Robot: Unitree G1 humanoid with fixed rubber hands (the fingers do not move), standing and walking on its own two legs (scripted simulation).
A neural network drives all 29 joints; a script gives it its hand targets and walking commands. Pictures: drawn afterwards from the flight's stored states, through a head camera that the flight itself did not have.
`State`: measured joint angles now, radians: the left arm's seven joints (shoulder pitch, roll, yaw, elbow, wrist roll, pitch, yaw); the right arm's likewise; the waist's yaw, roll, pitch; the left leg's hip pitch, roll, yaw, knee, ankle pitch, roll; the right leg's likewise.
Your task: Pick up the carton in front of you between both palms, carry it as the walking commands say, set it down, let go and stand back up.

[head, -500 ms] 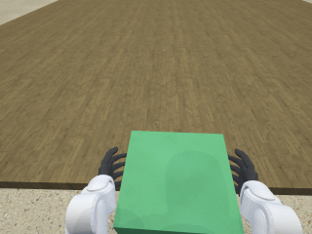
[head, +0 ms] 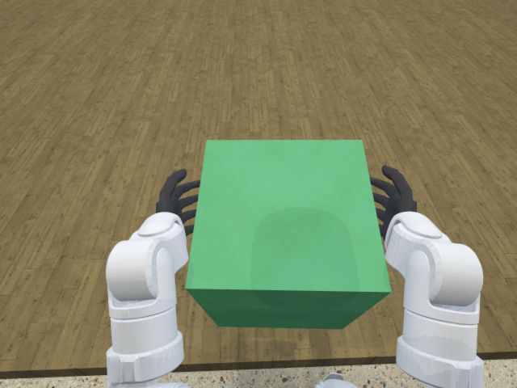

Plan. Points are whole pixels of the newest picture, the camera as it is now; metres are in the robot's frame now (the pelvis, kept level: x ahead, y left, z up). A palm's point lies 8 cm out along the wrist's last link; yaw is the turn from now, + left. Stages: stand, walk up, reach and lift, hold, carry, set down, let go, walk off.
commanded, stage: carry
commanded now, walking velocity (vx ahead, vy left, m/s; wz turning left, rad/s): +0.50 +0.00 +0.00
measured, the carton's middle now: (281, 244) +0.33 +0.00 +0.07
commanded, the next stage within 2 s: none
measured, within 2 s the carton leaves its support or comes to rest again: neither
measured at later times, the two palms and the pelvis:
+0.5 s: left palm (208, 88) +0.68 +0.15 +0.13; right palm (348, 90) +0.68 -0.15 +0.13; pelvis +0.36 +0.00 +0.00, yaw -3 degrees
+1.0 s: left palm out of the picture +1.06 +0.19 +0.25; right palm out of the picture +1.06 -0.11 +0.27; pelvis +0.71 +0.04 +0.09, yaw +0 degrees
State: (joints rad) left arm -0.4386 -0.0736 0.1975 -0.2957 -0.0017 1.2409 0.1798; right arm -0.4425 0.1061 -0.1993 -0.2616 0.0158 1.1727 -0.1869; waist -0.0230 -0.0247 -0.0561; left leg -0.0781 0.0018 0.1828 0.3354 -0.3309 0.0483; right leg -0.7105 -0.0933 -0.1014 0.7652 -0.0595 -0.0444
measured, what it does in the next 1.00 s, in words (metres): climbs: right foot, then left foot 0.09 m higher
